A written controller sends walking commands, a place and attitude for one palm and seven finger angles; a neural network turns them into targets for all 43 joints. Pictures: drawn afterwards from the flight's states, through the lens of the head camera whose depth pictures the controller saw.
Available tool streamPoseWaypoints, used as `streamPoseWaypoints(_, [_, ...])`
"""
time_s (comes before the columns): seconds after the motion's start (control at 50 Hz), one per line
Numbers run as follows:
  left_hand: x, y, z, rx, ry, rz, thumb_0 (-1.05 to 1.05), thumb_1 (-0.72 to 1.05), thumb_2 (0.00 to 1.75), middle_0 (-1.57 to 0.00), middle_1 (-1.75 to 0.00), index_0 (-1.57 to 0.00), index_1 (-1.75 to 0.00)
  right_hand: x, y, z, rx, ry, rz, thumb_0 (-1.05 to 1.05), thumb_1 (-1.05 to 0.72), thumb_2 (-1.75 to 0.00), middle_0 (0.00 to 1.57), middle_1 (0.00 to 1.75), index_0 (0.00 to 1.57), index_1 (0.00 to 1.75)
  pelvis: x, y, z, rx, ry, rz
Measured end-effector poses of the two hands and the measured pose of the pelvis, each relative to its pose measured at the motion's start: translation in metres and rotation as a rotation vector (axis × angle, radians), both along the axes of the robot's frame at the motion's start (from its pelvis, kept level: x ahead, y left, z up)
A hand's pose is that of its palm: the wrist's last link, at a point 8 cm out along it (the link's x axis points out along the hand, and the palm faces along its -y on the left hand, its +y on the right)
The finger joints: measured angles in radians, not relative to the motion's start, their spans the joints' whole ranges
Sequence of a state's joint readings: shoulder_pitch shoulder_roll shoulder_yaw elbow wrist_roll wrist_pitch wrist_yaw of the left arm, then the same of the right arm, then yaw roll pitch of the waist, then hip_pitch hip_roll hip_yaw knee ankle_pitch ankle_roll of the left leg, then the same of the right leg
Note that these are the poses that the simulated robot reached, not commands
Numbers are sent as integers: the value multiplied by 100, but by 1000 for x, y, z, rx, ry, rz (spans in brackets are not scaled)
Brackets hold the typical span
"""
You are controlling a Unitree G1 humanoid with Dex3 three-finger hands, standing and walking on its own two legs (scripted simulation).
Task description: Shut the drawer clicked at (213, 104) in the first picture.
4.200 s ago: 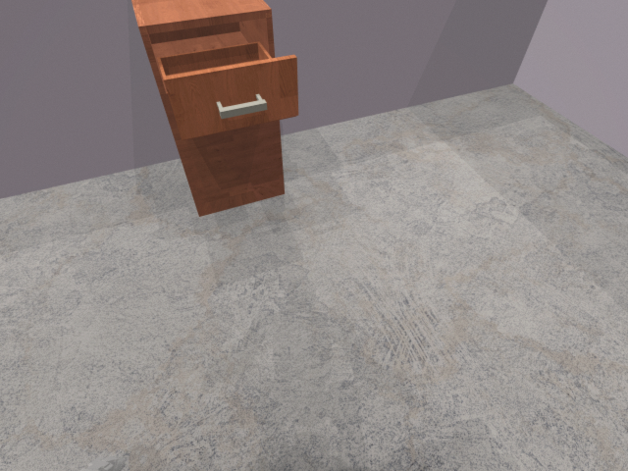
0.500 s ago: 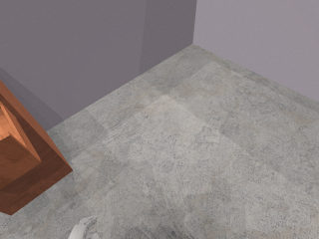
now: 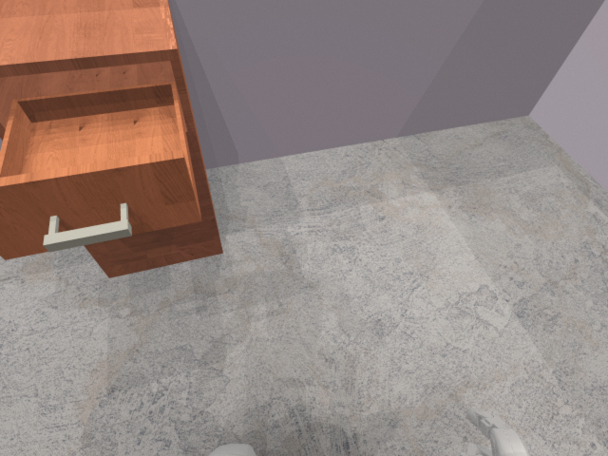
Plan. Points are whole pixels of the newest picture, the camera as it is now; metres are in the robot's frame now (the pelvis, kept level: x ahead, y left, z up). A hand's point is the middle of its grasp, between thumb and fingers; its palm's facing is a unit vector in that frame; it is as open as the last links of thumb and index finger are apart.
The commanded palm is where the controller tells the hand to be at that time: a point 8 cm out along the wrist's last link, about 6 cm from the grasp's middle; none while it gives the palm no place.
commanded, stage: turn to face it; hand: left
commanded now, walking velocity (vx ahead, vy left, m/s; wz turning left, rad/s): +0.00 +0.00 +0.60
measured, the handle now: (89, 225) +0.43 +0.42 -0.07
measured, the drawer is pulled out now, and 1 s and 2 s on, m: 0.30 0.30 0.30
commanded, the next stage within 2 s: take the last steps up to it in 0.54 s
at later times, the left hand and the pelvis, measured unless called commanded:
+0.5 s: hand out of the picture +0.05 +0.17 -0.13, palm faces +0.26 -0.93 -0.27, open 7.4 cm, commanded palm none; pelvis -0.01 -0.04 +0.01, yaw +16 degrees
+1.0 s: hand out of the picture -0.10 +0.20 -0.15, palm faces +0.41 -0.89 -0.18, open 7.4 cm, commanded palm none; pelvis -0.02 +0.02 +0.03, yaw +22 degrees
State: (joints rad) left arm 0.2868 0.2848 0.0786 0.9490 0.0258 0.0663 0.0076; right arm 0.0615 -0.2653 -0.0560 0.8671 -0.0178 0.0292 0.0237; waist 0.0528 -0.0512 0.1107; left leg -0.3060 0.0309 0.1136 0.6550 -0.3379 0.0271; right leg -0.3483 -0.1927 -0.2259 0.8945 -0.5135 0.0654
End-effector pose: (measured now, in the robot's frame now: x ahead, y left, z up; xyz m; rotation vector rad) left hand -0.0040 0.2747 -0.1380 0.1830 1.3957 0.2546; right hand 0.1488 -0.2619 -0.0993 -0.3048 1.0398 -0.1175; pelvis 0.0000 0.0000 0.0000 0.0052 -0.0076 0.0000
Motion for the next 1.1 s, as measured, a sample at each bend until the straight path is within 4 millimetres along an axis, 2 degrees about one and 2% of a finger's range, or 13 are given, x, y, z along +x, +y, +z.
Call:
streamPoseWaypoints(0.06, [1, 8, 5, 4, -16, 38, 1, 91, 89, -20, -30, -20, -30, 1, 16, 5, 3, 6, 32, 0, -91, -90, 20, 30, 20, 30, 0, 4, 7, -17, -4, 36])
streamPoseWaypoints(0.2, [29, 4, 24, 5, -158, 67, 1, 91, 90, -19, -30, -20, -30, -17, 32, 1, 45, 78, 64, 0, -90, -90, 20, 30, 20, 30, -2, 2, 18, -22, -6, 116])
streamPoseWaypoints(0.28, [47, -9, 32, 17, -223, 67, 1, 91, 90, -19, -30, -20, -30, -31, 26, -9, 70, 120, 62, 0, -90, -90, 20, 30, 20, 30, -4, -8, 17, -14, -5, 156])
streamPoseWaypoints(0.38, [58, -34, 38, 50, -303, 65, 1, 91, 90, -20, -30, -20, -30, -44, 4, -32, 99, 168, 57, 0, -90, -90, 20, 30, 20, 30, -6, -29, 7, 7, -2, 202])
streamPoseWaypoints(0.5, [29, -60, 46, 50, -296, 117, 1, 91, 89, -20, -30, -20, -30, -51, -15, -35, 88, 226, 83, 0, -91, -90, 20, 30, 20, 30, -11, -40, 13, 15, -29, 271])
streamPoseWaypoints(0.62, [-15, -70, 38, 22, -232, 196, 1, 90, 89, -20, -30, -21, -30, -51, -15, -26, 58, 256, 134, 0, -91, -90, 20, 30, 20, 30, -17, -41, 18, 26, -31, 324])
streamPoseWaypoints(0.7, [-55, -66, 25, -3, -177, 261, 1, 90, 89, -20, -30, -21, -30, -42, 1, -20, 28, 249, 191, 0, -91, -90, 20, 30, 20, 30, -25, -34, 17, 18, -27, 349])
streamPoseWaypoints(0.78, [-102, -55, 4, -39, -106, 334, 1, 90, 89, -20, -30, -21, -30, -32, 29, -15, 1, 189, 256, 0, -91, -90, 20, 30, 20, 30, -32, -17, 8, -11, -23, 373])
streamPoseWaypoints(0.86, [-131, -46, 0, -73, -14, 358, 1, 91, 89, -20, -30, -20, -30, -38, 51, -5, 3, 147, 272, 0, -91, -90, 20, 30, 20, 30, -34, -3, 13, -19, -35, 364])
streamPoseWaypoints(0.92, [-132, -40, 7, -88, -9, 358, 1, 91, 90, -20, -30, -20, -30, -53, 61, -1, 9, 175, 261, 0, -91, -90, 20, 30, 20, 30, -29, 5, 21, -24, -37, 372])
streamPoseWaypoints(0.98, [-122, -35, 13, -92, -27, 359, 1, 91, 90, -19, -30, -20, -30, -69, 68, -2, 21, 230, 244, 0, -91, -90, 20, 30, 20, 30, -22, 13, 26, -24, -34, 377])
streamPoseWaypoints(1.04, [-104, -31, 16, -92, -44, 352, 1, 91, 90, -19, -30, -20, -30, -86, 72, -7, 36, 292, 217, 0, -91, -90, 20, 30, 20, 30, -12, 19, 27, -16, -32, 380])
streamPoseWaypoints(1.1, [-76, -28, 17, -92, -63, 336, 1, 91, 90, -19, -30, -20, -30, -100, 72, -12, 48, 355, 181, 0, -91, -90, 20, 30, 20, 30, 1, 21, 26, -6, -30, 378])
